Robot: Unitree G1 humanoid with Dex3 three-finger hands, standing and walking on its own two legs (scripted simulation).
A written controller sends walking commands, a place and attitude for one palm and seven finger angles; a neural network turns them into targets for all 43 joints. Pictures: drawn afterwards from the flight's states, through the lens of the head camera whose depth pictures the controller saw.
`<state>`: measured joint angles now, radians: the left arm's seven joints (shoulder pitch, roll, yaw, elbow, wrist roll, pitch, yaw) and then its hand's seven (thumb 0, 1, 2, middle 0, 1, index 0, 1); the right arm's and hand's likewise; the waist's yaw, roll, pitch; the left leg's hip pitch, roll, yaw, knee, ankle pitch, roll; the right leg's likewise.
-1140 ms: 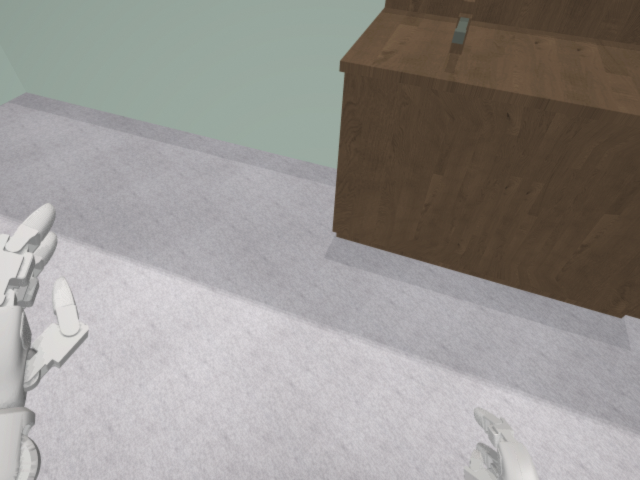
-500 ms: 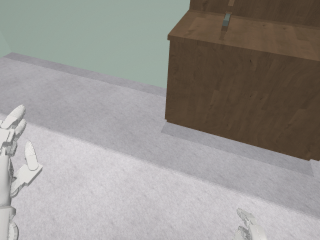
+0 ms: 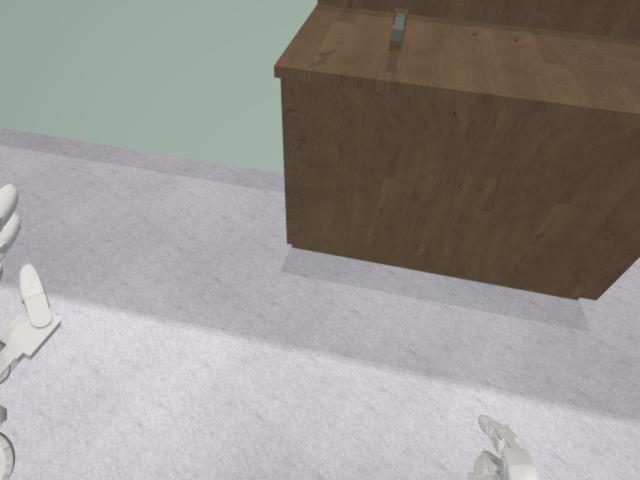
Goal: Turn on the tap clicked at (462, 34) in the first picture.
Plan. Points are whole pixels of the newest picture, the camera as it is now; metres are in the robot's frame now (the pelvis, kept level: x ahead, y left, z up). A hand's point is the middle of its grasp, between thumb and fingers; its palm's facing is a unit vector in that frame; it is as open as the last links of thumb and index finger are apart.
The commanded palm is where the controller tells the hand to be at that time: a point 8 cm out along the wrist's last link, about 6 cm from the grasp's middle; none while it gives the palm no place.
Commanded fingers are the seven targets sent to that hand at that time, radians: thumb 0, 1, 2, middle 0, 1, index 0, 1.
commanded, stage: walk to a spot facing it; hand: left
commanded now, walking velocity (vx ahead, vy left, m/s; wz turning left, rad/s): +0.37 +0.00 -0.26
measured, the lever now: (397, 33) +1.07 -0.13 +0.13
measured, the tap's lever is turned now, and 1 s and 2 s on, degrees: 0 0 0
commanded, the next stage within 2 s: turn to face it in 0.46 s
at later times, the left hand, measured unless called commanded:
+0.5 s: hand (197, 191) +0.37 +0.17 +0.19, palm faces +0.34 -0.80 -0.48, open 7.4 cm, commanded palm +0.32 +0.22 +0.19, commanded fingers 0.00 0.90 0.90 -0.20 -0.30 -0.20 -0.30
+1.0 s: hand (257, 132) +0.50 +0.12 +0.19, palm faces +0.31 -0.81 -0.50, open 7.4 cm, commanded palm +0.45 +0.17 +0.19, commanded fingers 0.00 0.90 0.90 -0.20 -0.30 -0.20 -0.30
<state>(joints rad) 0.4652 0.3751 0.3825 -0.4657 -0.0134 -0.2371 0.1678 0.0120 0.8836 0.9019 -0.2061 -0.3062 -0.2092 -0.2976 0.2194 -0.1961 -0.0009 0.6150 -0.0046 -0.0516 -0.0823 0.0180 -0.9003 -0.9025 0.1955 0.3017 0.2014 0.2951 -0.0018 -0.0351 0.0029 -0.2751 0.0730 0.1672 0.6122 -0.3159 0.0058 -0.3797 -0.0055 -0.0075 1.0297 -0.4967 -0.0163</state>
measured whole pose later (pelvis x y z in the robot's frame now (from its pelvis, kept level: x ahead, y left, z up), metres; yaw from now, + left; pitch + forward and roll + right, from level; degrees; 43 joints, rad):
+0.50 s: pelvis +0.15 -0.06 +0.01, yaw -2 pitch +0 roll +1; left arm 0.54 0.40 0.40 -0.59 -0.01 -0.24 0.15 0.01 0.88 0.90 -0.21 -0.31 -0.22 -0.30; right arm 0.21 -0.25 -0.04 0.63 0.00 -0.02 -0.07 0.02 -0.90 -0.90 0.19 0.30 0.20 0.29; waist -0.02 -0.02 0.07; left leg -0.54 0.12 0.10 0.90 -0.33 -0.01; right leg -0.26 -0.07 -0.19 0.56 -0.30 -0.04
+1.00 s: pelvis +0.25 -0.08 -0.01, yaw -10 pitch -1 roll +0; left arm 0.39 0.37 0.38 -0.47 -0.02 -0.20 0.14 0.01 0.88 0.90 -0.21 -0.31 -0.21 -0.30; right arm 0.15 -0.15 0.04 0.56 0.01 -0.08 -0.02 0.01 -0.89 -0.90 0.20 0.30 0.21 0.30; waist 0.05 0.09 0.10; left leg -0.36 0.19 0.17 0.83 -0.45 -0.06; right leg -0.37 -0.02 -0.14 0.68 -0.27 -0.05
